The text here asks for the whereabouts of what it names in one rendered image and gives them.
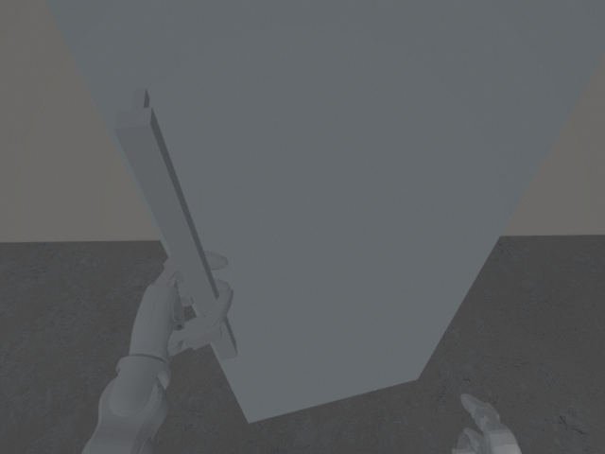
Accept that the robot left hand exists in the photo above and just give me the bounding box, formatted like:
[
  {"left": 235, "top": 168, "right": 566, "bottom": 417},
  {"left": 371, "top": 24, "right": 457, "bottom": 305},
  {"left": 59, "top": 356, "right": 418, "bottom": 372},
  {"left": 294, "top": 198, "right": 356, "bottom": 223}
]
[{"left": 129, "top": 251, "right": 233, "bottom": 365}]

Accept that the handle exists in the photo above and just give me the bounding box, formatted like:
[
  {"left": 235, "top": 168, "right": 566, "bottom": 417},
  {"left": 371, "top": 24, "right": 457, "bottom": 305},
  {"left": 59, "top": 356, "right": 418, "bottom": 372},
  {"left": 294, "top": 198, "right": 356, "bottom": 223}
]
[{"left": 114, "top": 88, "right": 237, "bottom": 360}]

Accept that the robot right hand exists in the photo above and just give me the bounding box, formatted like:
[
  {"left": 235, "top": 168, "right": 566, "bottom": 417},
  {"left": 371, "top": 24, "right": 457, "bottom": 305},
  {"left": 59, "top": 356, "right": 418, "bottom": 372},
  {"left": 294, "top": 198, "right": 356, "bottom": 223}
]
[{"left": 452, "top": 393, "right": 522, "bottom": 454}]

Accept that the fridge door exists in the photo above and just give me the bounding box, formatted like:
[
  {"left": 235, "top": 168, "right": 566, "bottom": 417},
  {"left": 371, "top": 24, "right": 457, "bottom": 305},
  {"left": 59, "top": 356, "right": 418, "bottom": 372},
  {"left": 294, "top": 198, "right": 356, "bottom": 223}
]
[{"left": 45, "top": 0, "right": 605, "bottom": 423}]

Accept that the left robot forearm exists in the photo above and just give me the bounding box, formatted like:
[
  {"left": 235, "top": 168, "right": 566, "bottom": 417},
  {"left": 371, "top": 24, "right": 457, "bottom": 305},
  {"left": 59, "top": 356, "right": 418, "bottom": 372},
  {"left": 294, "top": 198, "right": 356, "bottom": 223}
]
[{"left": 81, "top": 354, "right": 172, "bottom": 454}]

